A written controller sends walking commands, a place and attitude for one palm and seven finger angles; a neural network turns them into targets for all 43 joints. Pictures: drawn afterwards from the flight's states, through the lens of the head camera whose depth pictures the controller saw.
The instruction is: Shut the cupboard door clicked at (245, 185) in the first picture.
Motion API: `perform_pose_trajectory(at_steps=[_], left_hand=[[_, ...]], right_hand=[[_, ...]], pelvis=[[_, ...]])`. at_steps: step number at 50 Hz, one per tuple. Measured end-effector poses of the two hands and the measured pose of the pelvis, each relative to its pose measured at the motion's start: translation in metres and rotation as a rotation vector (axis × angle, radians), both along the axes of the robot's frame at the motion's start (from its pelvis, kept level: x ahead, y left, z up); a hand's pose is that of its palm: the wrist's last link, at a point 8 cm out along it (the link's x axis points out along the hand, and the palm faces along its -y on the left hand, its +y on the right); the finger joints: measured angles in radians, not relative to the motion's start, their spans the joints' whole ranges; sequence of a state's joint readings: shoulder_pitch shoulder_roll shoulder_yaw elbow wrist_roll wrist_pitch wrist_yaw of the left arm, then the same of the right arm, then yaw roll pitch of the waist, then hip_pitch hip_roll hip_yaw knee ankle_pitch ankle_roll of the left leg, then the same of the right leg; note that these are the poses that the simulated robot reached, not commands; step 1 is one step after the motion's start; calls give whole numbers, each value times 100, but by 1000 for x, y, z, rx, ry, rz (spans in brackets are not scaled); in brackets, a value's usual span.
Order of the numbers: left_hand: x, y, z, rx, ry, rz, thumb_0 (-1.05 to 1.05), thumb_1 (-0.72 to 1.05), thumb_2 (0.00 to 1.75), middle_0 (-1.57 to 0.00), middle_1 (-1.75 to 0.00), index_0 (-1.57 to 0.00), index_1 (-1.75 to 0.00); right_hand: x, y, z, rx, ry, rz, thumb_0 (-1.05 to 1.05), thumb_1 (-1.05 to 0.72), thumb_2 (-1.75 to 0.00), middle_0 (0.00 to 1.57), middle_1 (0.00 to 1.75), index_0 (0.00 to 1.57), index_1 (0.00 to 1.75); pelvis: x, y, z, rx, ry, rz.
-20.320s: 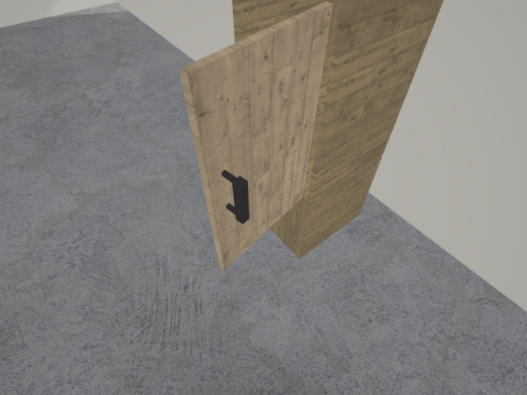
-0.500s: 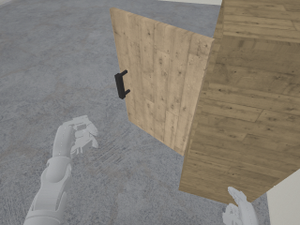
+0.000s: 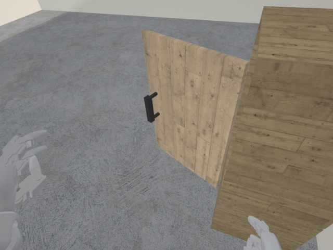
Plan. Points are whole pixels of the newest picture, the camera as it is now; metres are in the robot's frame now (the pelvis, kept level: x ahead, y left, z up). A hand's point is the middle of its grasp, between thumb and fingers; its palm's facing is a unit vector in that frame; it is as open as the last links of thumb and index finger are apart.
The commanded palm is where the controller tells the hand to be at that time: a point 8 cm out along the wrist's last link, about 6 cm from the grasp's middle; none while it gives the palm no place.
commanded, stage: draw the hand back to the body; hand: left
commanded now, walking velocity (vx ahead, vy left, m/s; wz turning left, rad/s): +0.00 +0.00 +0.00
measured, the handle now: (153, 107) +0.65 +0.15 -0.05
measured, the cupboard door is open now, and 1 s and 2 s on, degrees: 67 67 67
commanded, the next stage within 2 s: step back with the hand held close in 0.38 s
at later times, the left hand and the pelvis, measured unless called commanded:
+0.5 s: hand (38, 186) +0.17 +0.26 +0.16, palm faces +0.45 -0.79 -0.41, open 7.4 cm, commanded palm +0.12 +0.29 +0.17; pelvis -0.02 -0.01 +0.00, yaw -1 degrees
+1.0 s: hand (16, 199) +0.15 +0.29 +0.15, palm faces +0.41 -0.77 -0.49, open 7.4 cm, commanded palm +0.09 +0.32 +0.17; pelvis -0.06 +0.02 -0.02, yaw -2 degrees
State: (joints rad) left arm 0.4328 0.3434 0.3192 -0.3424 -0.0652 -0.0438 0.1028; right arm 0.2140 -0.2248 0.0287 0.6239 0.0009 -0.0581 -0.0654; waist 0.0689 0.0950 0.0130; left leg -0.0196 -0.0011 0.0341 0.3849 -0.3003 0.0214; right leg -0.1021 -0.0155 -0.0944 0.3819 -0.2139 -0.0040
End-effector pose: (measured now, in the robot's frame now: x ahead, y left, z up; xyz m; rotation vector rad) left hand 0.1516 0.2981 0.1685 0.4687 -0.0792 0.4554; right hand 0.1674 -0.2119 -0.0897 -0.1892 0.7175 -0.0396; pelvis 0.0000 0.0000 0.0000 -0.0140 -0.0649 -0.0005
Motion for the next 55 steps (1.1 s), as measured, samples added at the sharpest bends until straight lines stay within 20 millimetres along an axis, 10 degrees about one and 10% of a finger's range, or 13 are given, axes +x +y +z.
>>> perform_pose_trajectory(at_steps=[40,55], left_hand=[[-18,12,2,108,-15,-88,1,89,90,-21,-30,-21,-31],[-59,22,-3,127,-110,-69,1,89,90,-21,-30,-21,-31]], right_hand=[[-49,-28,2,-88,39,-159,2,-91,-89,20,30,20,30],[-87,-9,1,-79,6,-135,1,-90,-89,20,30,20,30]], pelvis=[[-33,16,-7,8,74,-19],[-73,19,-20,9,67,-22]])
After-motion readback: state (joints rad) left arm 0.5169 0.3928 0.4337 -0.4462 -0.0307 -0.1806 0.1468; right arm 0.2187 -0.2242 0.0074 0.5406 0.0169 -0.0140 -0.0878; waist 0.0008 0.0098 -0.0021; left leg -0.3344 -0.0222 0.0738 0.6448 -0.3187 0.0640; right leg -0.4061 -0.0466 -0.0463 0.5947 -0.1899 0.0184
